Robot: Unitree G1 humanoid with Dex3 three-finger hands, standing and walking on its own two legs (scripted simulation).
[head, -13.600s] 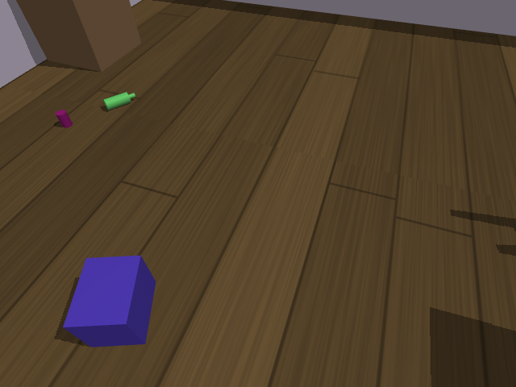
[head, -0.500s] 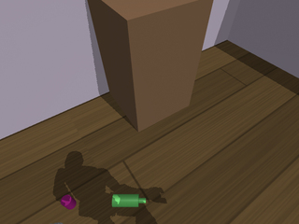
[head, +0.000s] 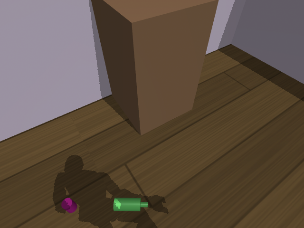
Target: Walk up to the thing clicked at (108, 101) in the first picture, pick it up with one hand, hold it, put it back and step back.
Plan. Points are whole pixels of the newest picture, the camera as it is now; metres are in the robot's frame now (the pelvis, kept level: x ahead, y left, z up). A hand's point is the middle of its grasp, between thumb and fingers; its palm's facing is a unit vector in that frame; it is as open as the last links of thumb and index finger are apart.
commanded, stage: walk up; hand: left
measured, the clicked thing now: (131, 204) +0.38 +0.15 -0.74
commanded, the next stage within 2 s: none
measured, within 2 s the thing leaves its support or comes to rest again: neither
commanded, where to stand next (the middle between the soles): +0.03 -0.01 m, yaw +1 degrees
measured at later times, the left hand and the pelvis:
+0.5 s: hand out of the picture +0.03 +0.23 -0.16, palm faces -0.03 -0.89 -0.46, open 7.4 cm; pelvis -0.04 -0.05 -0.03, yaw +0 degrees
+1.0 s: hand out of the picture +0.01 +0.30 -0.19, palm faces +0.00 -0.91 -0.42, open 7.4 cm; pelvis -0.04 +0.00 -0.04, yaw +1 degrees
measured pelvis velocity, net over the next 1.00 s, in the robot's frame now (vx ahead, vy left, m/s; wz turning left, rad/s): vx -0.04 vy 0.00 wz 0.01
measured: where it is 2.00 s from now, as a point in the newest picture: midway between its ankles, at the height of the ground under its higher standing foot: outside the picture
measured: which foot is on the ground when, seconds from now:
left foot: down 0.00-0.38, up 0.40-0.76, down 0.78-1.00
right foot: down 0.00-0.18, up 0.20-0.36, down 0.38-0.78, up 0.80-1.00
